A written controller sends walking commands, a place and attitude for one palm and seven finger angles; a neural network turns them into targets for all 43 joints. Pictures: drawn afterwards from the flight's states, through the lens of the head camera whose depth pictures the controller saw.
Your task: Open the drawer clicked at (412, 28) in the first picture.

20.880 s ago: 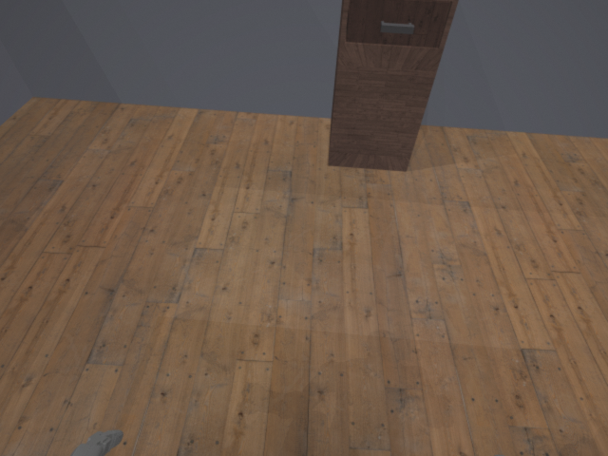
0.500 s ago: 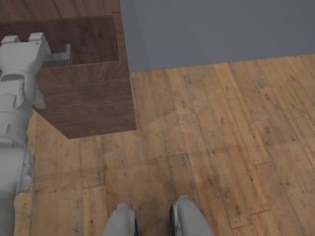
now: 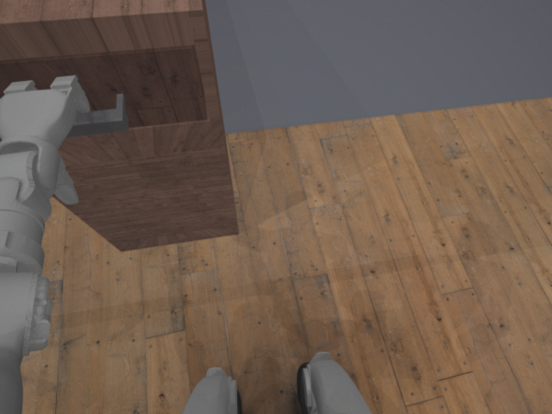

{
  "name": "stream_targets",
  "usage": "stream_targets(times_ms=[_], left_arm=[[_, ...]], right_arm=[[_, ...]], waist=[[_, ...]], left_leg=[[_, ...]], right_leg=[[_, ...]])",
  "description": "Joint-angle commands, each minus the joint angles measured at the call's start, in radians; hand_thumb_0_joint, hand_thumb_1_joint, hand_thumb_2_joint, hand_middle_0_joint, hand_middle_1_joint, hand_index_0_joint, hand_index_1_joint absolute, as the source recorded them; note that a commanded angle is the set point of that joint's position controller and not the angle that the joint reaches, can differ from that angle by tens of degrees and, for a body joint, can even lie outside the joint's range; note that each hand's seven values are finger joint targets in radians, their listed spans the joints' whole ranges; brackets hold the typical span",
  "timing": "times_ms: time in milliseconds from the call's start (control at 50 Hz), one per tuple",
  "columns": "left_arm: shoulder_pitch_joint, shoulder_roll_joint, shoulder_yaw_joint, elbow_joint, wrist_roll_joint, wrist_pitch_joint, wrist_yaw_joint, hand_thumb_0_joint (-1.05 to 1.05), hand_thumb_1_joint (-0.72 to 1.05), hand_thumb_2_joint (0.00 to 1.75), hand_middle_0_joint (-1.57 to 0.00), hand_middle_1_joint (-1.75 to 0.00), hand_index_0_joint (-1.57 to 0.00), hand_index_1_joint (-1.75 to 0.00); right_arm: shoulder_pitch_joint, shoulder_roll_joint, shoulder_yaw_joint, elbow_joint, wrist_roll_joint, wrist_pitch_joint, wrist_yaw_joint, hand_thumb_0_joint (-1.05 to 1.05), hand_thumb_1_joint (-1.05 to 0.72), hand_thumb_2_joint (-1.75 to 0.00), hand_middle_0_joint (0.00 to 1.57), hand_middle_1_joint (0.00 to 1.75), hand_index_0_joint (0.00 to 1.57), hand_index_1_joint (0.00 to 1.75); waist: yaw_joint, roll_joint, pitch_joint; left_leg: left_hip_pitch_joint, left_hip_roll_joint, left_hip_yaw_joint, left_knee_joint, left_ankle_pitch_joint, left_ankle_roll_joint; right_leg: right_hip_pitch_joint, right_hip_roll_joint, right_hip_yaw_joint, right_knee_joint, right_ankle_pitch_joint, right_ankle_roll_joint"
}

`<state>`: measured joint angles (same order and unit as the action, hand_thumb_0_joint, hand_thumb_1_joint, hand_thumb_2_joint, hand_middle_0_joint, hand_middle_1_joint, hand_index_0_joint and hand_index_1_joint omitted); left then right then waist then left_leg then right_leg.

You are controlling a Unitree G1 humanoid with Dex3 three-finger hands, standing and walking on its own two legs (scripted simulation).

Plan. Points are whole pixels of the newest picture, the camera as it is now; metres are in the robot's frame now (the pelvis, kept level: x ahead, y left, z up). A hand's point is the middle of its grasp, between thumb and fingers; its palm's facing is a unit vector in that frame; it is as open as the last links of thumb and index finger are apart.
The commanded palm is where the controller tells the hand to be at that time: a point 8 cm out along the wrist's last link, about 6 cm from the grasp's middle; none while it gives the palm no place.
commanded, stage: lift the fingers back up to retry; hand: left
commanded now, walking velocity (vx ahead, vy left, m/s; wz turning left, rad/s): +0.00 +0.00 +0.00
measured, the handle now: (86, 113) +0.58 +0.27 +0.01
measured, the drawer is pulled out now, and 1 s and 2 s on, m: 0.00 0.00 0.00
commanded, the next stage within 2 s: re-aim the fingers above the handle in 0.46 s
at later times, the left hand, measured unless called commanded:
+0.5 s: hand (58, 126) +0.51 +0.28 +0.06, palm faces -0.12 -0.04 -0.99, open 13.8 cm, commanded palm +0.49 +0.28 +0.12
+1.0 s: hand (73, 119) +0.51 +0.25 +0.07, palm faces -0.07 -0.04 -1.00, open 13.8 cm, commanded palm +0.49 +0.27 +0.12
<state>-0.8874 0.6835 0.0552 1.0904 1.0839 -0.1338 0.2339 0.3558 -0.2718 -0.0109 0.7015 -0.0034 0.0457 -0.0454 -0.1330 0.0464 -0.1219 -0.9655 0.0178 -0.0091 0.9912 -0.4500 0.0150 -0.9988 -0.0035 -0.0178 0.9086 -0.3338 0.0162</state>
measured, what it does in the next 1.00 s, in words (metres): stands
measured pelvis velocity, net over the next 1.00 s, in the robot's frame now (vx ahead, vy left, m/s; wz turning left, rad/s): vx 0.04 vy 0.00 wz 0.00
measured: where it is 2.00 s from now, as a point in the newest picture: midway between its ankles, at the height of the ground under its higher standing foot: outside the picture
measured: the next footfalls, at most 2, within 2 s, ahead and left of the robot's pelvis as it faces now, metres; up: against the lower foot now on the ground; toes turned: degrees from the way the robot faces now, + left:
none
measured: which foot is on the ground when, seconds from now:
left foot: down 0.00-1.00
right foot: down 0.00-1.00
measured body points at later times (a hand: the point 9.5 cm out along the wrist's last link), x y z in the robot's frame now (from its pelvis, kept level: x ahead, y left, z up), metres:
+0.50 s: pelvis +0.05 +0.01 +0.03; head +0.16 +0.01 +0.47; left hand +0.51 +0.28 +0.11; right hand +0.08 -0.26 -0.10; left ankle +0.00 +0.11 -0.67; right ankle +0.04 -0.13 -0.67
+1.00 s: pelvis +0.04 +0.00 +0.03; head +0.15 +0.00 +0.47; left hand +0.51 +0.25 +0.12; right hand +0.07 -0.28 -0.10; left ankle +0.00 +0.11 -0.67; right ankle +0.04 -0.13 -0.67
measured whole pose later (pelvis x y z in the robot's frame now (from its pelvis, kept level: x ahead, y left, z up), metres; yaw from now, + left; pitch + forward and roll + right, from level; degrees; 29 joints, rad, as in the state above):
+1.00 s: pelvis +0.04 +0.00 +0.03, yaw +0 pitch +19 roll -1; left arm -0.75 0.56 0.04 0.97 1.08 -0.15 0.24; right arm 0.33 -0.27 -0.05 0.72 -0.01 0.10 -0.03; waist -0.09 0.04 -0.12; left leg -0.68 0.02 0.00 0.77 -0.43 0.01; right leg -0.72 0.00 -0.01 0.72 -0.33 0.01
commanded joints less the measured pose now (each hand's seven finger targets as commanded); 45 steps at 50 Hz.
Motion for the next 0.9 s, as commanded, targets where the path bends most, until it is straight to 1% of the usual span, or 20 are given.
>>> stream_targets(times_ms=[0,40,100,160,200,240,300,360,380,420,500,540,600,700,720,760,820,840,860,880], left_arm=[[-0.409,0.286,0.073,-0.237,-0.011,-0.027,0.053,0.00,-0.50,0.30,-0.30,-1.20,-0.30,-1.20],[-0.400,0.305,0.094,-0.248,-0.014,-0.031,0.066,0.00,-0.50,0.30,-0.30,-1.20,-0.30,-1.20],[-0.373,0.313,0.119,-0.290,-0.019,-0.032,0.083,0.00,-0.50,0.30,-0.30,-1.20,-0.30,-1.20],[-0.319,0.277,0.100,-0.253,-0.020,0.002,0.089,0.00,-0.50,0.30,-0.30,-1.20,-0.30,-1.20],[-0.294,0.290,0.118,-0.274,-0.024,0.017,0.082,0.00,-0.50,0.30,-0.30,-1.20,-0.30,-1.20],[-0.261,0.232,0.074,-0.286,-0.026,0.036,0.065,0.00,-0.50,0.30,-0.30,-1.20,-0.30,-1.20],[-0.225,0.131,0.004,-0.246,-0.036,0.053,0.028,0.00,-0.50,0.30,-0.30,-1.20,-0.30,-1.20],[-0.212,0.116,-0.010,-0.258,-0.033,0.037,-0.003,0.00,-0.50,0.30,-0.30,-1.20,-0.30,-1.20],[-0.242,0.088,-0.034,-0.286,-0.031,0.024,-0.007,0.00,-0.50,0.30,-0.30,-1.20,-0.30,-1.20],[-0.247,0.144,0.030,-0.361,-0.034,-0.019,0.000,0.00,-0.50,0.30,-0.30,-1.20,-0.30,-1.20],[-0.228,0.236,0.129,-0.382,-0.026,-0.052,0.052,0.00,-0.50,0.30,-0.30,-1.20,-0.30,-1.20],[-0.215,0.204,0.118,-0.356,-0.009,-0.037,0.094,0.00,-0.50,0.30,-0.30,-1.20,-0.30,-1.20],[-0.237,0.201,0.117,-0.370,0.010,0.002,0.140,0.00,-0.50,0.30,-0.30,-1.20,-0.30,-1.20],[-0.271,0.140,0.040,-0.307,-0.002,0.081,0.112,0.00,-0.50,0.30,-0.30,-1.20,-0.30,-1.20],[-0.277,0.121,0.016,-0.301,-0.008,0.086,0.096,0.00,-0.50,0.30,-0.30,-1.20,-0.30,-1.20],[-0.300,0.102,-0.011,-0.299,-0.012,0.079,0.061,0.00,-0.50,0.30,-0.30,-1.20,-0.30,-1.20],[-0.315,0.086,-0.028,-0.333,-0.025,0.035,0.024,0.00,-0.50,0.30,-0.30,-1.20,-0.30,-1.20],[-0.300,0.111,-0.003,-0.332,-0.024,0.019,0.021,0.00,-0.50,0.30,-0.30,-1.20,-0.30,-1.20],[-0.283,0.096,-0.013,-0.318,-0.021,0.007,0.019,0.00,-0.50,0.30,-0.30,-1.20,-0.30,-1.20],[-0.269,0.141,0.026,-0.295,-0.019,-0.001,0.024,0.00,-0.50,0.30,-0.30,-1.20,-0.30,-1.20]], right_arm=[[0.174,-0.175,-0.075,-0.027,-0.011,-0.009,-0.015,0.00,-0.90,-0.90,0.20,0.30,0.20,0.30],[0.175,-0.177,-0.078,-0.019,-0.013,-0.004,-0.015,0.00,-0.90,-0.90,0.20,0.30,0.20,0.30],[0.165,-0.176,-0.080,-0.016,-0.020,0.007,-0.006,0.00,-0.90,-0.90,0.20,0.30,0.20,0.30],[0.157,-0.175,-0.083,-0.013,-0.017,0.018,0.004,0.00,-0.90,-0.90,0.20,0.30,0.20,0.30],[0.154,-0.178,-0.086,-0.017,-0.018,0.026,0.010,0.00,-0.90,-0.90,0.20,0.30,0.20,0.30],[0.153,-0.171,-0.092,-0.021,-0.010,0.033,0.014,0.00,-0.90,-0.90,0.20,0.30,0.20,0.30],[0.151,-0.168,-0.099,-0.024,0.000,0.041,0.016,0.00,-0.90,-0.90,0.20,0.30,0.20,0.30],[0.149,-0.168,-0.101,-0.032,0.003,0.047,0.010,0.00,-0.90,-0.90,0.20,0.30,0.20,0.30],[0.149,-0.163,-0.105,-0.035,0.003,0.047,0.008,0.00,-0.90,-0.90,0.20,0.30,0.20,0.30],[0.146,-0.161,-0.111,-0.038,-0.006,0.047,0.006,0.00,-0.90,-0.90,0.20,0.30,0.20,0.30],[0.122,-0.157,-0.101,-0.035,-0.021,0.055,0.011,0.00,-0.90,-0.90,0.20,0.30,0.20,0.30],[0.112,-0.152,-0.101,-0.033,-0.023,0.051,0.020,0.00,-0.90,-0.90,0.20,0.30,0.20,0.30],[0.108,-0.154,-0.105,-0.034,-0.031,0.049,0.033,0.00,-0.90,-0.90,0.20,0.30,0.20,0.30],[0.122,-0.159,-0.110,-0.029,-0.018,0.047,0.029,0.00,-0.90,-0.90,0.20,0.30,0.20,0.30],[0.127,-0.158,-0.110,-0.027,-0.013,0.046,0.027,0.00,-0.90,-0.90,0.20,0.30,0.20,0.30],[0.123,-0.158,-0.111,-0.026,-0.010,0.044,0.017,0.00,-0.90,-0.90,0.20,0.30,0.20,0.30],[0.118,-0.151,-0.110,-0.030,-0.010,0.042,0.001,0.00,-0.90,-0.90,0.20,0.30,0.20,0.30],[0.117,-0.153,-0.109,-0.028,-0.010,0.041,-0.002,0.00,-0.90,-0.90,0.20,0.30,0.20,0.30],[0.111,-0.149,-0.105,-0.031,-0.010,0.041,-0.004,0.00,-0.90,-0.90,0.20,0.30,0.20,0.30],[0.110,-0.153,-0.100,-0.026,-0.010,0.042,-0.004,0.00,-0.90,-0.90,0.20,0.30,0.20,0.30]], waist=[[0.000,0.094,-0.495],[0.005,0.089,-0.500],[0.031,0.134,-0.532],[0.032,0.104,-0.480],[0.054,0.111,-0.517],[0.049,0.119,-0.506],[0.025,0.055,-0.416],[0.029,0.016,-0.388],[0.017,0.029,-0.389],[0.041,0.065,-0.445],[0.071,0.084,-0.447],[0.069,0.086,-0.424],[0.074,0.115,-0.498],[0.034,0.047,-0.526],[0.031,0.066,-0.517],[0.011,0.033,-0.475],[0.008,0.042,-0.461],[0.017,0.034,-0.436],[0.020,0.035,-0.414],[0.030,0.017,-0.388]], left_leg=[[0.347,-0.031,-0.009,-0.152,0.317,0.024],[0.368,-0.032,-0.009,-0.160,0.355,0.023],[0.420,-0.034,-0.002,-0.167,0.472,0.015],[0.428,-0.028,0.003,-0.190,0.507,0.013],[0.465,-0.025,0.009,-0.198,0.599,0.010],[0.518,-0.017,0.006,-0.207,0.679,0.005],[0.529,-0.009,0.000,-0.231,0.697,0.005],[0.534,-0.009,-0.003,-0.252,0.673,0.009],[0.558,-0.009,-0.006,-0.252,0.676,0.007],[0.602,-0.007,-0.008,-0.243,0.762,0.003],[0.545,-0.017,-0.006,-0.226,0.791,-0.001],[0.524,-0.017,-0.006,-0.223,0.768,-0.004],[0.559,-0.016,-0.005,-0.206,0.832,-0.010],[0.558,-0.017,0.003,-0.222,0.758,0.005],[0.571,-0.017,0.004,-0.229,0.740,0.005],[0.568,-0.019,0.004,-0.240,0.683,0.012],[0.572,-0.026,0.007,-0.253,0.635,0.019],[0.558,-0.026,0.003,-0.257,0.621,0.019],[0.541,-0.031,0.008,-0.260,0.591,0.020],[0.509,-0.032,0.007,-0.267,0.559,0.020]], right_leg=[[0.327,0.051,-0.011,-0.125,0.182,-0.039],[0.355,0.052,-0.011,-0.133,0.216,-0.038],[0.401,0.053,-0.014,-0.134,0.297,-0.042],[0.422,0.055,-0.023,-0.154,0.321,-0.039],[0.475,0.053,-0.021,-0.159,0.381,-0.041],[0.474,0.057,-0.027,-0.176,0.405,-0.038],[0.461,0.060,-0.032,-0.211,0.396,-0.036],[0.471,0.060,-0.030,-0.226,0.385,-0.035],[0.456,0.061,-0.030,-0.228,0.379,-0.036],[0.478,0.057,-0.024,-0.216,0.415,-0.038],[0.505,0.054,-0.018,-0.178,0.460,-0.045],[0.476,0.053,-0.028,-0.168,0.433,-0.045],[0.482,0.054,-0.030,-0.154,0.460,-0.046],[0.533,0.051,-0.020,-0.188,0.482,-0.035],[0.528,0.051,-0.020,-0.197,0.469,-0.034],[0.523,0.052,-0.020,-0.218,0.447,-0.031],[0.534,0.050,-0.011,-0.236,0.432,-0.032],[0.529,0.050,-0.013,-0.234,0.419,-0.035],[0.523,0.050,-0.012,-0.237,0.404,-0.036],[0.528,0.050,-0.012,-0.233,0.395,-0.040]])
